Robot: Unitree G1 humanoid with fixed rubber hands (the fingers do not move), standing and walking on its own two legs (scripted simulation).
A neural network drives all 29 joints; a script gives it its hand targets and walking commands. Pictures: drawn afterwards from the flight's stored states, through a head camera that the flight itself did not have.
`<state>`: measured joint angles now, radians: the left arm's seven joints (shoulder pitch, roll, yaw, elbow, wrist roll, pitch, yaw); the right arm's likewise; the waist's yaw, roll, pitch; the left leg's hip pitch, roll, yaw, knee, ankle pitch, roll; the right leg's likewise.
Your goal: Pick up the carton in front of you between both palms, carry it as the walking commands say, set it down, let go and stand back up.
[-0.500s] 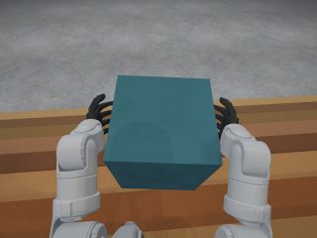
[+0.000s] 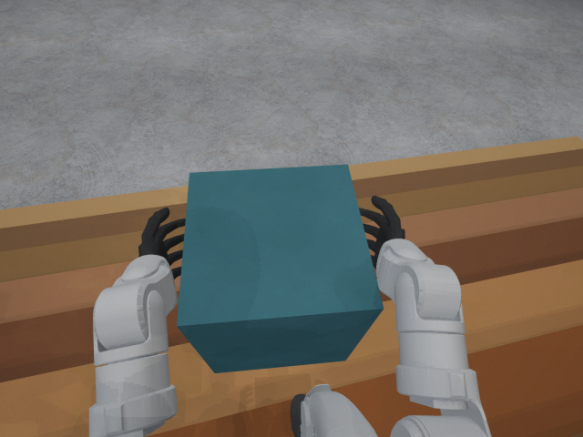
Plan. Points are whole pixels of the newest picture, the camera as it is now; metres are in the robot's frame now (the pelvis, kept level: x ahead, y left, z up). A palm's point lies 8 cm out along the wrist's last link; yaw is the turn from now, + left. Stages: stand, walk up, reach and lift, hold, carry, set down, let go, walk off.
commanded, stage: carry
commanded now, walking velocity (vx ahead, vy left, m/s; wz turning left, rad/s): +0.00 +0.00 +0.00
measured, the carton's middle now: (276, 277) +0.34 -0.02 +0.00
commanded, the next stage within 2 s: none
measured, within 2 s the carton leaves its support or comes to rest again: neither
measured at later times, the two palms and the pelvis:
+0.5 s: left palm (165, 159) +0.71 +0.19 -0.11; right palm (296, 160) +0.70 -0.11 -0.12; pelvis +0.38 +0.04 -0.22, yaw -1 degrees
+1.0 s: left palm (194, 125) +1.04 +0.16 -0.27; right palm (287, 122) +1.04 -0.14 -0.28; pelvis +0.72 +0.01 -0.39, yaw -1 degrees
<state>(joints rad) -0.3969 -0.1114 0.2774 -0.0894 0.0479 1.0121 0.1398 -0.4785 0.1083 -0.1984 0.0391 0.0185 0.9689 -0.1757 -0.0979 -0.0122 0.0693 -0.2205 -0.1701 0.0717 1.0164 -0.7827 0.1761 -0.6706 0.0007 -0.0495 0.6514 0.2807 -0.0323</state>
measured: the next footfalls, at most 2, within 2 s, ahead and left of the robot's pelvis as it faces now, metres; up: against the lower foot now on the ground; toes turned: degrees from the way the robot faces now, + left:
right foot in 0.08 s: +0.20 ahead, -0.05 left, -0.16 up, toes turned +0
left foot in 0.48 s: +0.50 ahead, +0.13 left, -0.31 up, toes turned +2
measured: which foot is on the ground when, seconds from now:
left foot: down 0.00-0.08, up 0.10-0.46, down 0.48-0.98, up 1.00-1.00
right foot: up 0.00-0.06, down 0.08-0.50, up 0.52-0.94, down 0.96-1.00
